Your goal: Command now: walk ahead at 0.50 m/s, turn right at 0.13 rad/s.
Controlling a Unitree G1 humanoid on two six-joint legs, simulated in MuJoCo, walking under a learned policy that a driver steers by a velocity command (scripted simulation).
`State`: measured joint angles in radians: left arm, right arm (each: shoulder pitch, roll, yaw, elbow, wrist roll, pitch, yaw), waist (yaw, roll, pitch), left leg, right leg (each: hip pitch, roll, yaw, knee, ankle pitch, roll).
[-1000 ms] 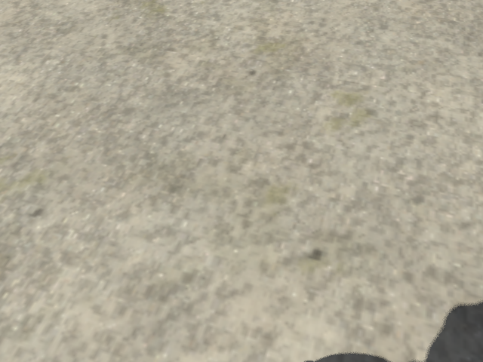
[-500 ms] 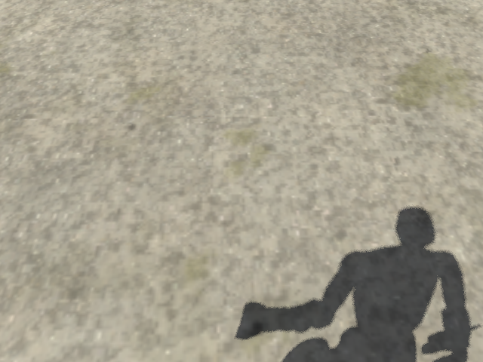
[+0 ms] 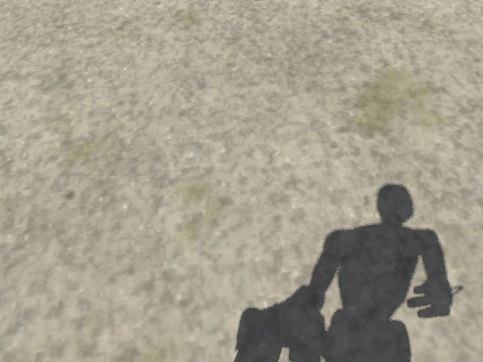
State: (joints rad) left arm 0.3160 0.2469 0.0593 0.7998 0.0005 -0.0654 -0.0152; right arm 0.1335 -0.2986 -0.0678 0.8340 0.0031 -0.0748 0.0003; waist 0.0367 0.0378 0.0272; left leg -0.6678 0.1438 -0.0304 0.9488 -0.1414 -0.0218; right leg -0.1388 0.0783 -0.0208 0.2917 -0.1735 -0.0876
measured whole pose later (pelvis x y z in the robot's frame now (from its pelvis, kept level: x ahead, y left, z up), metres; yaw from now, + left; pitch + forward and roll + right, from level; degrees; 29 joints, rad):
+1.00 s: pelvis +0.57 +0.01 -0.01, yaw +7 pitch +1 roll -1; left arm 0.22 0.24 0.06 0.85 0.01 -0.10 -0.01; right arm 0.26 -0.31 -0.07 0.91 0.04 -0.04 -0.01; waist 0.01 0.05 0.03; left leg -0.52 0.08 -0.05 1.14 -0.31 0.03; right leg -0.23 0.01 -0.12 0.38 -0.16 -0.04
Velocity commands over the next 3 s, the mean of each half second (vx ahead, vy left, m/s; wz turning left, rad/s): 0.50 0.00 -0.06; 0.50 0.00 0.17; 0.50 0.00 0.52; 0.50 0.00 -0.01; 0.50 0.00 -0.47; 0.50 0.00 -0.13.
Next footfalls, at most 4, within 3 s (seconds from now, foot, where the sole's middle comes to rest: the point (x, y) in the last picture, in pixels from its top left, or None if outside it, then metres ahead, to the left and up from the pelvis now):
0.26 left None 0.35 0.16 -0.78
0.80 right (300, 305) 0.65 -0.09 -0.78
1.34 left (203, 236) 0.88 0.22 -0.78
1.88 right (225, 152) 1.26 0.17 -0.78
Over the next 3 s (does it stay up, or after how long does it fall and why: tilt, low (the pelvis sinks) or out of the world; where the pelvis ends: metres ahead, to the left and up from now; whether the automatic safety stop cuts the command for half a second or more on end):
stays up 1.66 0.28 -0.01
